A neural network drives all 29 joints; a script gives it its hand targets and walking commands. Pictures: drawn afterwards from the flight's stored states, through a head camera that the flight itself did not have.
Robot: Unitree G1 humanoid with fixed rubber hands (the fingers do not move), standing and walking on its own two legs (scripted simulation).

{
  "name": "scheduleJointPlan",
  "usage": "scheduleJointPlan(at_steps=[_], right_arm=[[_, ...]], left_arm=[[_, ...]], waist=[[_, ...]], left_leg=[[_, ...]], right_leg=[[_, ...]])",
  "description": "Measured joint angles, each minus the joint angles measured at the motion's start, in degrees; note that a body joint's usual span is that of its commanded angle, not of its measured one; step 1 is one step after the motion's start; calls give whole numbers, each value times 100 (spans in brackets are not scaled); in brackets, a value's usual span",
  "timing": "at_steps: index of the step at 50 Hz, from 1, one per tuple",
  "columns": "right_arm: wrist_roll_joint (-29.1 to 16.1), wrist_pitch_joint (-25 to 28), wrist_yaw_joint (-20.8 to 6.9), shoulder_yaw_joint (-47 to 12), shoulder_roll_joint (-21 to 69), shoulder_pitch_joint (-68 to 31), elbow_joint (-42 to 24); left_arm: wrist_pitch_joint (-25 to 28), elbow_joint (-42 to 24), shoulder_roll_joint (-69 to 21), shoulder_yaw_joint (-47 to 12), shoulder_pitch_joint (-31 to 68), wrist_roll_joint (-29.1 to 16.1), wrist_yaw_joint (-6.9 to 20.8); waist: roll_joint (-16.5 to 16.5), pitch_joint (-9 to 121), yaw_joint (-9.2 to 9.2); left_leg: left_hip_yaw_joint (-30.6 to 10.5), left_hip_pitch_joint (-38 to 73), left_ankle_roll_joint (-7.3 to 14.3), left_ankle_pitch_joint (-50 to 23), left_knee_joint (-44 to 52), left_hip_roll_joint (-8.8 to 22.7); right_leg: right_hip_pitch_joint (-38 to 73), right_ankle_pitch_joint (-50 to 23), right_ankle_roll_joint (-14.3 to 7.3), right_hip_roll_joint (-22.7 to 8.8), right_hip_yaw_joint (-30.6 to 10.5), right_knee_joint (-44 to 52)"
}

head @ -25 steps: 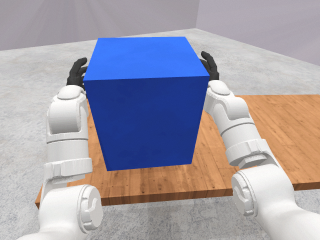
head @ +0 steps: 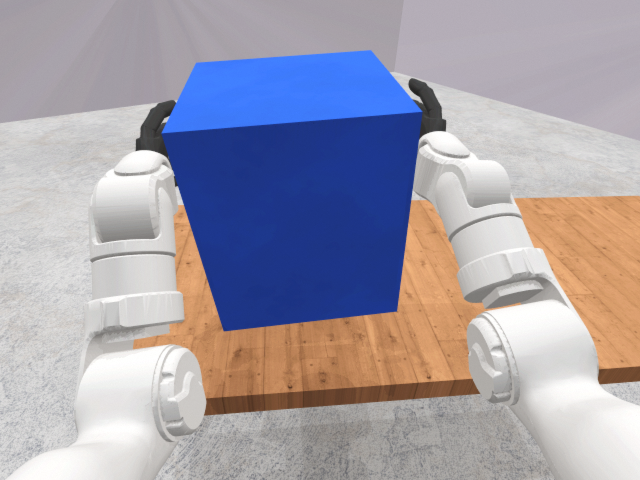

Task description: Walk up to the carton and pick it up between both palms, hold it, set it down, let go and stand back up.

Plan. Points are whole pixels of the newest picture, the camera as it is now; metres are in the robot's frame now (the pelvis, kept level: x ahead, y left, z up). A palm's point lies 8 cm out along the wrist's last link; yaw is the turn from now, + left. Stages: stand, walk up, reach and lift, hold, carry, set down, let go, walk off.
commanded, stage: hold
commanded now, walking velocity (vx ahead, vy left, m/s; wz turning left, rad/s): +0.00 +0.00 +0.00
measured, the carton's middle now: (298, 189) +0.37 +0.00 +0.26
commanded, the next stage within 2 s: none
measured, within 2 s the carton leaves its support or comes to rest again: neither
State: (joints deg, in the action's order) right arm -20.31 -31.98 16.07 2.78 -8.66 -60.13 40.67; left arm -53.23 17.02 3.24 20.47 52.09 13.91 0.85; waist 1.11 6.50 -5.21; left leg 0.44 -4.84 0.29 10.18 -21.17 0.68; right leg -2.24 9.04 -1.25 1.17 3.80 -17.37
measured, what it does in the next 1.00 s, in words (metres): stands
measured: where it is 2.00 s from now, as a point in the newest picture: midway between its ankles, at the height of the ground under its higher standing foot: outside the picture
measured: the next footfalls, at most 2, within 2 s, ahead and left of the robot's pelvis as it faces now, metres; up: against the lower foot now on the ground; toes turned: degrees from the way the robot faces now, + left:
none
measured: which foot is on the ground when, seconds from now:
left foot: down 0.00-1.00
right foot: down 0.00-1.00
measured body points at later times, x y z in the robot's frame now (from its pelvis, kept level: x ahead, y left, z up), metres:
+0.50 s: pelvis +0.02 -0.01 +0.00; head -0.07 +0.00 +0.44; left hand +0.39 +0.15 +0.28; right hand +0.40 -0.15 +0.31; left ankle +0.02 +0.11 -0.75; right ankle +0.01 -0.10 -0.75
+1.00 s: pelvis +0.01 +0.00 +0.00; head -0.09 +0.01 +0.44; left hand +0.38 +0.16 +0.30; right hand +0.39 -0.15 +0.32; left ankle +0.02 +0.11 -0.75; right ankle +0.01 -0.10 -0.75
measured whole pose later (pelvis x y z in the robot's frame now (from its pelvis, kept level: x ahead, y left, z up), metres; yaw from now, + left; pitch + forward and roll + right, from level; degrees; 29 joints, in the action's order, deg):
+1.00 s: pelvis +0.01 +0.00 +0.00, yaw +0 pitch -5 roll -1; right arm -23.1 -36.5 17.7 0.3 -10.3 -63.7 42.4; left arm -55.3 18.2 4.9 20.2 54.1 13.1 1.0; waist 0.4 8.3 -4.6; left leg -0.5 -6.1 0.0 10.6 -21.4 0.7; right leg -3.2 9.1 -1.5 2.1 2.0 -17.0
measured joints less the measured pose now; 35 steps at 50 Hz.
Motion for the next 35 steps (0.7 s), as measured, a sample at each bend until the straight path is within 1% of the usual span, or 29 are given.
scheduleJointPlan(at_steps=[5,9,11,18,23,28,35], right_arm=[[75,4,-39,24,-49,-325,482],[58,45,-45,-74,-93,-442,674],[34,39,-37,-142,-112,-432,657],[-139,-37,110,-338,-90,-281,454],[-327,-142,253,-514,-90,-22,2],[-449,-315,361,-563,-91,154,-328],[-459,-519,368,-463,-100,200,-576]], left_arm=[[59,519,90,93,327,-7,0],[114,706,144,96,416,-36,-2],[131,701,154,77,389,-56,0],[107,516,196,44,179,-161,20],[15,59,182,-8,-119,-216,48],[-120,-277,129,-28,-328,-199,86],[-284,-595,37,-56,-446,-134,94]], waist=[[-34,73,73],[-48,96,102],[-58,98,106],[-44,87,49],[-46,78,-8],[-39,35,-38],[-41,33,-77]], left_leg=[[9,-68,-15,-42,48,8],[-19,-102,-37,-49,63,19],[-44,-105,-51,-39,60,27],[-119,-65,-92,42,15,54],[-155,11,-107,119,-30,69],[-160,150,-96,177,-45,58],[-149,186,-69,202,-86,44]], right_leg=[[-101,-16,-18,16,-33,-9],[-131,-10,-41,35,-26,0],[-115,-7,-53,49,-13,23],[-27,57,-81,94,16,43],[93,94,-78,123,11,81],[242,133,-60,125,-26,93],[300,118,-44,124,-78,111]])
